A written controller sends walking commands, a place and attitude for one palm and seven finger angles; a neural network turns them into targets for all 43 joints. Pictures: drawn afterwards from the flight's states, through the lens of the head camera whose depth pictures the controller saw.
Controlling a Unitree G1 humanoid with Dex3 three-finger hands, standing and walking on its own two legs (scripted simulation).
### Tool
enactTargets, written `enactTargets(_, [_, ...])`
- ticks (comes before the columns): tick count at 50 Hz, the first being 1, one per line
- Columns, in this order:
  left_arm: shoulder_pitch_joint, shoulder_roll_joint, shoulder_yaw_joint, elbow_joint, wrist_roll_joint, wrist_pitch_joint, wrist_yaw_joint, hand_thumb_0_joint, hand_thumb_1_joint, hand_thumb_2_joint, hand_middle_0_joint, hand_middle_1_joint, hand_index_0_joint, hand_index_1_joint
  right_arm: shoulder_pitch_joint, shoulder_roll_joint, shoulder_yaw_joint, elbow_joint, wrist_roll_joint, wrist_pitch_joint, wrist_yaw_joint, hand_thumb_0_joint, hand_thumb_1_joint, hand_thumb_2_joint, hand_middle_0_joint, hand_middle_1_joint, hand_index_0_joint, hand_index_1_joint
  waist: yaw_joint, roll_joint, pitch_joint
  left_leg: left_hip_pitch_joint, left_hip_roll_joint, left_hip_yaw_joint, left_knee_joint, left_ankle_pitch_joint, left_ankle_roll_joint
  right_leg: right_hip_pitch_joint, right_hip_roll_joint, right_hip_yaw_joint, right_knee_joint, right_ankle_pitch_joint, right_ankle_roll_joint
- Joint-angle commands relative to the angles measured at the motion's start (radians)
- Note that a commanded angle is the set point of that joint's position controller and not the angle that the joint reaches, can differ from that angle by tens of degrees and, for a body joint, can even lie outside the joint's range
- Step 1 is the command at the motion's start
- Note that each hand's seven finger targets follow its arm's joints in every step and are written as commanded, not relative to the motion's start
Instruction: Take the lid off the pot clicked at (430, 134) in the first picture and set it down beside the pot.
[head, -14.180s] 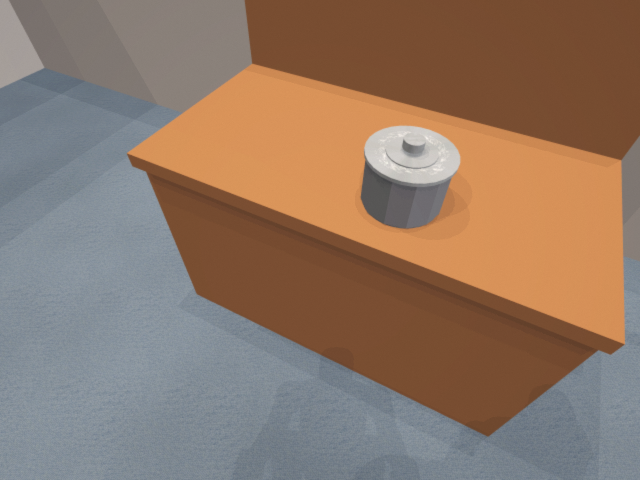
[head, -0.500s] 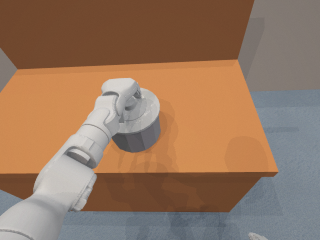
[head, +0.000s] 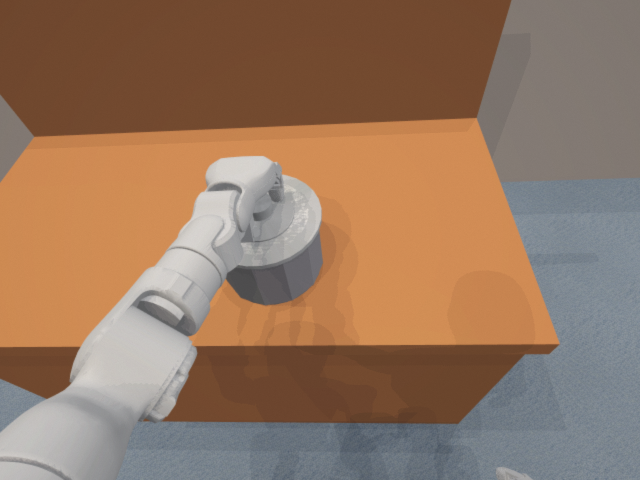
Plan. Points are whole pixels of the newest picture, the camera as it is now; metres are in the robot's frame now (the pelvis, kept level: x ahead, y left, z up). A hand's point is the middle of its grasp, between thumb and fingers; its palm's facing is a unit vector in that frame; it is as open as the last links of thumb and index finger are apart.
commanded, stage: close the fingers and squeeze the knob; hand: left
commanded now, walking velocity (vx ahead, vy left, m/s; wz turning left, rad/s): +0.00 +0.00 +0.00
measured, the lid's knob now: (258, 206) +0.49 +0.08 +0.05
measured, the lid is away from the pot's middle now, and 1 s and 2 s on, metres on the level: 0.00 0.00 0.00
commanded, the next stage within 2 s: lift the lid straight up in 1.28 s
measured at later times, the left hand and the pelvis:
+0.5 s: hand (250, 212) +0.46 +0.09 +0.07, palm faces -0.32 -0.02 -0.95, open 7.2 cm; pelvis +0.00 +0.00 +0.00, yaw +0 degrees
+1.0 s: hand (250, 213) +0.45 +0.09 +0.07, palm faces -0.33 +0.00 -0.94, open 7.0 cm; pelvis +0.00 +0.00 +0.00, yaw +0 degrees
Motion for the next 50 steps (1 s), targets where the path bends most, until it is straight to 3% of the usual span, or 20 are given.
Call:
enactTargets(1, [-0.545,0.164,0.078,-0.167,0.002,0.003,0.036,0.000,0.094,1.040,-0.626,-0.896,-0.626,-0.896,0.007,-0.124,-0.036,-0.088,-0.005,-0.033,-0.009,0.000,-0.900,-0.900,0.200,0.300,0.200,0.300,-0.030,-0.147,-0.388,0.067,0.023,-0.053,-0.036,0.317,0.005,0.272,0.038,-0.010,0.001,0.299,-0.048])
enactTargets(3, [-0.545,0.194,0.101,-0.193,0.006,-0.004,0.038,0.000,0.119,1.024,-0.635,-0.914,-0.635,-0.914,0.004,-0.114,-0.034,-0.097,-0.007,-0.039,-0.010,0.000,-0.900,-0.900,0.200,0.300,0.200,0.300,-0.017,-0.121,-0.438,0.075,0.020,-0.053,-0.033,0.353,0.005,0.320,0.035,-0.003,0.010,0.344,-0.049])
enactTargets(5, [-0.480,0.135,0.059,-0.121,0.017,0.011,0.030,0.000,0.145,1.007,-0.646,-0.931,-0.646,-0.931,0.005,-0.117,-0.032,-0.090,-0.004,-0.032,-0.006,0.000,-0.900,-0.900,0.200,0.300,0.200,0.300,-0.027,-0.167,-0.379,0.053,0.025,-0.048,-0.033,0.349,0.003,0.285,0.040,-0.013,0.004,0.339,-0.047])
enactTargets(6, [-0.480,0.151,0.074,-0.110,0.016,0.011,0.030,0.000,0.158,0.998,-0.651,-0.938,-0.651,-0.938,0.011,-0.126,-0.032,-0.086,-0.004,-0.029,-0.005,0.000,-0.900,-0.900,0.200,0.300,0.200,0.300,-0.027,-0.171,-0.363,0.040,0.025,-0.047,-0.035,0.337,0.002,0.279,0.039,-0.013,0.003,0.328,-0.048])
enactTargets(8, [-0.541,0.186,0.095,-0.195,0.008,0.000,0.033,0.000,0.185,0.978,-0.663,-0.953,-0.663,-0.953,0.000,-0.118,-0.034,-0.102,-0.005,-0.033,-0.006,0.000,-0.900,-0.900,0.200,0.300,0.200,0.300,-0.018,-0.137,-0.424,0.056,0.021,-0.049,-0.036,0.344,0.005,0.322,0.035,-0.003,0.007,0.346,-0.047])
enactTargets(10, [-0.510,0.137,0.060,-0.187,0.013,-0.002,0.030,0.000,0.212,0.957,-0.676,-0.965,-0.676,-0.965,-0.001,-0.109,-0.036,-0.103,-0.006,-0.035,-0.001,0.000,-0.900,-0.900,0.200,0.300,0.200,0.300,-0.019,-0.122,-0.430,0.089,0.025,-0.054,-0.026,0.397,0.004,0.302,0.037,-0.009,0.012,0.365,-0.048])
enactTargets(16, [-0.498,0.215,0.122,-0.213,0.010,-0.003,0.040,0.000,0.298,0.881,-0.718,-0.994,-0.718,-0.994,-0.001,-0.115,-0.036,-0.102,-0.007,-0.033,-0.004,0.000,-0.900,-0.900,0.200,0.300,0.200,0.300,-0.005,-0.142,-0.429,0.056,0.021,-0.046,-0.038,0.367,0.007,0.352,0.033,0.002,0.002,0.378,-0.048])
enactTargets(18, [-0.493,0.160,0.074,-0.212,0.018,0.000,0.036,0.000,0.328,0.851,-0.734,-1.001,-0.734,-1.001,-0.008,-0.109,-0.034,-0.103,-0.005,-0.032,-0.001,0.000,-0.900,-0.900,0.200,0.300,0.200,0.300,-0.011,-0.129,-0.406,0.060,0.023,-0.045,-0.040,0.362,0.005,0.328,0.035,-0.005,0.000,0.366,-0.048])
enactTargets(21, [-0.475,0.211,0.114,-0.212,0.013,0.000,0.038,0.000,0.375,0.803,-0.758,-1.009,-0.758,-1.009,-0.010,-0.118,-0.033,-0.105,-0.005,-0.028,-0.001,0.000,-0.900,-0.900,0.200,0.300,0.200,0.300,-0.004,-0.154,-0.408,0.044,0.020,-0.045,-0.043,0.342,0.006,0.352,0.034,-0.001,-0.004,0.364,-0.048])
enactTargets(23, [-0.483,0.155,0.066,-0.200,0.021,0.006,0.035,0.000,0.407,0.766,-0.776,-1.012,-0.776,-1.012,-0.019,-0.109,-0.034,-0.104,-0.002,-0.029,-0.001,0.000,-0.900,-0.900,0.200,0.300,0.200,0.300,-0.013,-0.139,-0.384,0.053,0.022,-0.042,-0.044,0.332,0.006,0.318,0.036,-0.007,-0.005,0.341,-0.048])
enactTargets(26, [-0.494,0.252,0.141,-0.242,0.018,-0.002,0.038,0.000,0.459,0.706,-0.803,-1.015,-0.803,-1.015,-0.017,-0.119,-0.034,-0.108,-0.007,-0.030,-0.005,0.000,-0.900,-0.900,0.200,0.300,0.200,0.300,0.003,-0.121,-0.430,0.062,0.020,-0.046,-0.043,0.343,0.005,0.355,0.032,0.002,0.000,0.354,-0.050])
enactTargets(28, [-0.484,0.149,0.057,-0.220,0.020,0.001,0.028,0.000,0.495,0.660,-0.821,-1.015,-0.821,-1.015,-0.027,-0.105,-0.031,-0.111,-0.002,-0.030,-0.001,0.000,-0.900,-0.900,0.200,0.300,0.200,0.300,-0.013,-0.119,-0.397,0.065,0.022,-0.047,-0.044,0.342,0.004,0.322,0.034,-0.008,-0.004,0.343,-0.049])
enactTargets(33, [-0.509,0.177,0.084,-0.201,0.011,0.004,0.030,0.000,0.597,0.520,-0.871,-1.009,-0.871,-1.009,-0.019,-0.116,-0.033,-0.101,-0.001,-0.030,-0.006,0.000,-0.900,-0.900,0.200,0.300,0.200,0.300,-0.018,-0.146,-0.380,0.054,0.023,-0.046,-0.044,0.306,0.005,0.307,0.036,-0.006,-0.007,0.313,-0.048])
enactTargets(35, [-0.481,0.146,0.063,-0.176,0.010,0.006,0.025,0.000,0.545,0.607,-0.835,-0.998,-0.828,-0.995,-0.018,-0.112,-0.032,-0.103,0.000,-0.032,-0.006,0.000,-0.900,-0.900,0.200,0.300,0.200,0.300,-0.019,-0.150,-0.380,0.056,0.020,-0.047,-0.040,0.314,0.005,0.301,0.037,-0.006,-0.004,0.318,-0.048])
enactTargets(36, [-0.497,0.176,0.089,-0.198,0.007,-0.003,0.024,0.000,0.533,0.634,-0.824,-0.993,-0.815,-0.990,-0.012,-0.119,-0.034,-0.100,-0.003,-0.030,-0.007,0.000,-0.900,-0.900,0.200,0.300,0.200,0.300,-0.017,-0.162,-0.390,0.058,0.022,-0.047,-0.041,0.317,0.006,0.312,0.034,-0.006,-0.006,0.323,-0.048])
enactTargets(37, [-0.526,0.162,0.069,-0.229,0.009,-0.009,0.024,0.000,0.527,0.653,-0.816,-0.989,-0.806,-0.985,-0.016,-0.113,-0.034,-0.107,-0.004,-0.033,-0.007,0.000,-0.900,-0.900,0.200,0.300,0.200,0.300,-0.019,-0.122,-0.413,0.076,0.021,-0.046,-0.042,0.331,0.005,0.313,0.035,-0.004,-0.003,0.330,-0.048])
enactTargets(39, [-0.483,0.121,0.046,-0.193,0.008,-0.006,0.021,0.000,0.527,0.678,-0.809,-0.982,-0.796,-0.978,-0.019,-0.109,-0.034,-0.105,-0.002,-0.032,-0.002,0.000,-0.900,-0.900,0.200,0.300,0.200,0.300,-0.018,-0.147,-0.390,0.068,0.022,-0.049,-0.037,0.339,0.005,0.300,0.037,-0.011,0.000,0.334,-0.049])
enactTargets(42, [-0.526,0.152,0.066,-0.258,0.001,-0.018,0.026,0.000,0.545,0.699,-0.810,-0.977,-0.794,-0.973,-0.018,-0.109,-0.037,-0.109,-0.006,-0.034,0.001,0.000,-0.900,-0.900,0.200,0.300,0.200,0.300,-0.013,-0.112,-0.434,0.095,0.021,-0.054,-0.035,0.367,0.004,0.316,0.035,-0.008,0.004,0.348,-0.049])
enactTargets(44, [-0.485,0.134,0.061,-0.193,0.002,-0.005,0.028,0.000,0.561,0.710,-0.814,-0.976,-0.796,-0.973,-0.016,-0.112,-0.035,-0.098,-0.003,-0.029,0.000,0.000,-0.900,-0.900,0.200,0.300,0.200,0.300,-0.017,-0.151,-0.388,0.068,0.024,-0.050,-0.036,0.345,0.004,0.302,0.038,-0.011,0.000,0.340,-0.049])
enactTargets(50, [-0.516,0.124,0.047,-0.205,0.002,0.000,0.031,0.000,0.618,0.740,-0.836,-0.981,-0.816,-0.980,-0.018,-0.112,-0.033,-0.095,-0.001,-0.030,-0.001,0.000,-0.900,-0.900,0.200,0.300,0.200,0.300,-0.020,-0.135,-0.394,0.068,0.020,-0.054,-0.039,0.328,0.003,0.298,0.037,-0.011,0.003,0.326,-0.051])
